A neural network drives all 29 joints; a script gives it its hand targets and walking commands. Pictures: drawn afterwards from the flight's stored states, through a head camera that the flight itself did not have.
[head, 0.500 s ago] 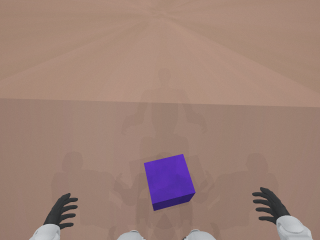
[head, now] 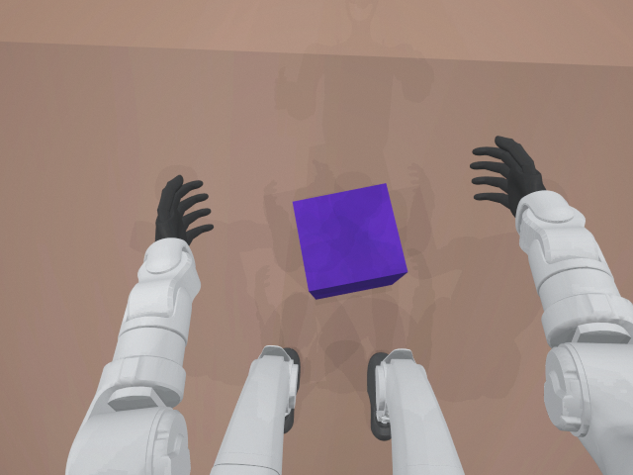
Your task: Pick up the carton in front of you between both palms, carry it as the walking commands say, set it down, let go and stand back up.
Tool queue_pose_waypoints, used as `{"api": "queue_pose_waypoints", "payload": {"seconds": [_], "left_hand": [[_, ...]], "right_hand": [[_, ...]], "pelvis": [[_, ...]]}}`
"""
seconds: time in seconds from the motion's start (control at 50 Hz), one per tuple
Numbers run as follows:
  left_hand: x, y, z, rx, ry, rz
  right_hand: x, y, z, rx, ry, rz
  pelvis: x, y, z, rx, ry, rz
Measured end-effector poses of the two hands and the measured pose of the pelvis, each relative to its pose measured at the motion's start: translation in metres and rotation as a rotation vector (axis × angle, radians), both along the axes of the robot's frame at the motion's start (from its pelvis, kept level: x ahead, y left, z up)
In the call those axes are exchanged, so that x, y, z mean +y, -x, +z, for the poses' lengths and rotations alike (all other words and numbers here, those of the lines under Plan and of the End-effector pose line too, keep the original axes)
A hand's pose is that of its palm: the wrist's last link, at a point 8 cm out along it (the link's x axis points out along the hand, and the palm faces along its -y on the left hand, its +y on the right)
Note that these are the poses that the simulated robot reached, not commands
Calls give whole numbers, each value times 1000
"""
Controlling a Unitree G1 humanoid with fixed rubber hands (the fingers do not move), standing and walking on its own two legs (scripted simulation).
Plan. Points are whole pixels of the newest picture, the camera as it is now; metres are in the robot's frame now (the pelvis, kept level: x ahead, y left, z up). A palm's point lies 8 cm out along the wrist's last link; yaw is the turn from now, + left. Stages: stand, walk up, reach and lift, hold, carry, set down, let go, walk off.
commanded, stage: reach and lift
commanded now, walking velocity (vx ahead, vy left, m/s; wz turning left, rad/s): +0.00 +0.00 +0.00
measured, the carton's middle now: (347, 247) +0.47 -0.01 -0.54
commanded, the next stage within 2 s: none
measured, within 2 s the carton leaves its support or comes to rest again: leaves its support in 1.90 s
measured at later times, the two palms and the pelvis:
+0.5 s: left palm (231, 218) +0.45 +0.18 -0.21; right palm (461, 180) +0.52 -0.19 -0.22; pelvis +0.01 +0.00 -0.08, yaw +2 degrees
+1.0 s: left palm (258, 249) +0.44 +0.18 -0.43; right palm (428, 224) +0.51 -0.18 -0.44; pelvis -0.05 +0.01 -0.26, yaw +4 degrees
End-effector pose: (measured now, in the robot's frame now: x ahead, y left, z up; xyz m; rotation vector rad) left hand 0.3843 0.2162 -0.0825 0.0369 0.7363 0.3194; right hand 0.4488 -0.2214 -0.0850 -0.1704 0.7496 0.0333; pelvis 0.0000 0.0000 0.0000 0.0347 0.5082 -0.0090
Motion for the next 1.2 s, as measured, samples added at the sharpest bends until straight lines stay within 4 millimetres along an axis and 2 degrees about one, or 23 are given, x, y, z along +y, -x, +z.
{"api": "queue_pose_waypoints", "payload": {"seconds": [0.16, 0.28, 0.38, 0.46, 0.64, 0.76, 0.88, 1.02, 1.12, 1.2], "left_hand": [[-25, -49, -18, -62, 30, 33], [-33, -63, -39, -77, 24, 39], [-33, -64, -69, -57, 22, 34], [-32, -65, -106, -35, 27, 27], [-29, -58, -213, -11, 34, 7], [-27, -55, -269, -29, 39, 0], [-28, -56, -310, -22, 50, 0], [-31, -57, -357, 25, 54, -17], [-19, -68, -374, 29, 32, -22], [-19, -73, -383, 39, 32, -22]], "right_hand": [[20, -60, -13, -54, -43, 32], [26, -80, -35, -68, -47, 40], [28, -81, -68, -52, -54, 22], [31, -76, -108, -33, -55, 5], [32, -58, -222, -26, -41, -24], [29, -55, -275, -54, -34, -27], [31, -58, -310, -49, -41, -34], [39, -57, -357, -6, -48, -36], [45, -57, -390, 0, -53, -29], [49, -58, -403, -11, -55, -15]], "pelvis": [[-6, 18, -23, 100, -15, -5], [-9, 11, -27, 186, -23, -5], [-9, 0, -38, 269, -26, -5], [-6, -7, -61, 332, -31, -2], [3, 2, -139, 392, -37, 16], [8, 20, -194, 347, -34, 26], [10, 38, -236, 272, -32, 31], [10, 50, -268, 203, -31, 37], [9, 50, -285, 172, -33, 48], [8, 46, -292, 144, -35, 54]]}}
